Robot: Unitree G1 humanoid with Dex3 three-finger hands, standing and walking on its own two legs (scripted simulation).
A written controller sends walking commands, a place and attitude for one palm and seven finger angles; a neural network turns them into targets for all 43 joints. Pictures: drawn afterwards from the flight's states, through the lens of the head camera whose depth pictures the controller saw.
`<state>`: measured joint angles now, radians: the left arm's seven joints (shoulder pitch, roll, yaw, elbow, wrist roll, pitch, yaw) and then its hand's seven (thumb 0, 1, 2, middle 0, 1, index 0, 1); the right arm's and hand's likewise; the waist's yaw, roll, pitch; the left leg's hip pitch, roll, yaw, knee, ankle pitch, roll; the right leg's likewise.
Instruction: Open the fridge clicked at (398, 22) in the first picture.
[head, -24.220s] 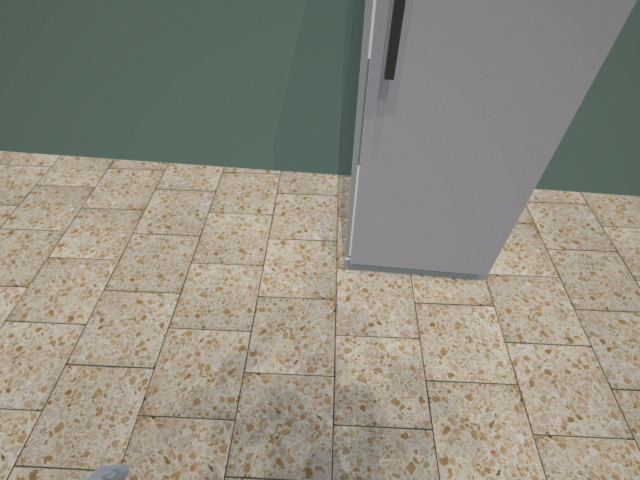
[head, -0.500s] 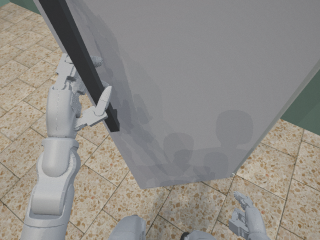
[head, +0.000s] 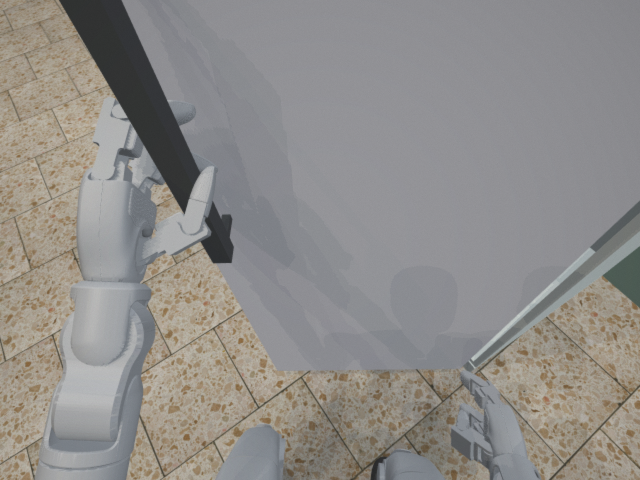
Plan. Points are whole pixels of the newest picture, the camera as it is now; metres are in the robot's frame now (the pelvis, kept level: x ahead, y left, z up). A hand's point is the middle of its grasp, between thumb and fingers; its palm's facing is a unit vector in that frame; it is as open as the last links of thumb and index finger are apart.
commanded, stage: walk backward, drawing the door open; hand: left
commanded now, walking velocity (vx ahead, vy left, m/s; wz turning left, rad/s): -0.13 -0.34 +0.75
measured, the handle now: (179, 144) +0.36 +0.13 +0.23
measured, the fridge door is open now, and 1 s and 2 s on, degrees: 58 76 70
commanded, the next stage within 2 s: stop walking and hold the door back in 0.38 s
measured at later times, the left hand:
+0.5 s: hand (226, 349) +0.20 +0.07 +0.20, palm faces +0.50 -0.83 -0.23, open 7.5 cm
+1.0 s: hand (232, 359) +0.19 +0.06 +0.21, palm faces +0.52 -0.83 -0.22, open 6.1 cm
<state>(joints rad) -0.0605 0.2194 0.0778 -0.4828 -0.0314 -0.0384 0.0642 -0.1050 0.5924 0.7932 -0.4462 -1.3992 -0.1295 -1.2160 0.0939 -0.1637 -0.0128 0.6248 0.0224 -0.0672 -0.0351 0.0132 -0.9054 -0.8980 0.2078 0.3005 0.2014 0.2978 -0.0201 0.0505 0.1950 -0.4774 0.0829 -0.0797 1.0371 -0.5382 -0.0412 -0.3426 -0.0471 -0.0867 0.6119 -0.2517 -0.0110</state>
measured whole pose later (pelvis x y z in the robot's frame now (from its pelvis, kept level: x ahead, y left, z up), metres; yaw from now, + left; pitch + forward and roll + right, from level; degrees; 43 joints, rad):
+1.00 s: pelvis -0.13 -0.25 +0.01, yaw +25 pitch -1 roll -1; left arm -0.63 0.30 0.09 0.54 -0.02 -0.15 0.07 -0.03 0.61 0.82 -0.46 -1.41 -0.37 -1.40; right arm 0.24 -0.25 -0.01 0.67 0.04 -0.04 -0.09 0.01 -0.91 -0.90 0.20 0.30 0.20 0.30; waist -0.02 0.03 0.03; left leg -0.17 0.03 0.05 0.47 -0.27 0.03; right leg -0.46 -0.02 -0.09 0.85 -0.37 0.02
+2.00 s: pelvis -0.15 -0.22 +0.01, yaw +19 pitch +2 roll +0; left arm -0.83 0.33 0.23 0.81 0.00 -0.17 -0.03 -0.04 0.46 0.71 -0.48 -1.40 -0.38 -1.37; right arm 0.24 -0.24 0.00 0.69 0.00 -0.16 -0.02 0.01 -0.91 -0.90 0.21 0.30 0.20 0.30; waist -0.05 -0.01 -0.03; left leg -0.36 0.05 0.09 0.54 -0.22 -0.01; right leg -0.34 -0.03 -0.04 0.55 -0.26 0.01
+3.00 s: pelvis -0.12 -0.20 +0.00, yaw +20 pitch +6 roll -1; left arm -0.63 0.41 0.31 0.64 -0.10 -0.29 -0.17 -0.01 -0.56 0.20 -0.26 -1.15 -0.26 -1.15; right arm 0.31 -0.26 0.00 0.68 0.03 -0.07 -0.05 0.01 -0.91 -0.90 0.21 0.30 0.20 0.30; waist -0.02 0.02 -0.07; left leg -0.41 0.05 0.08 0.61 -0.30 0.00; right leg -0.36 -0.03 -0.04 0.57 -0.32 0.02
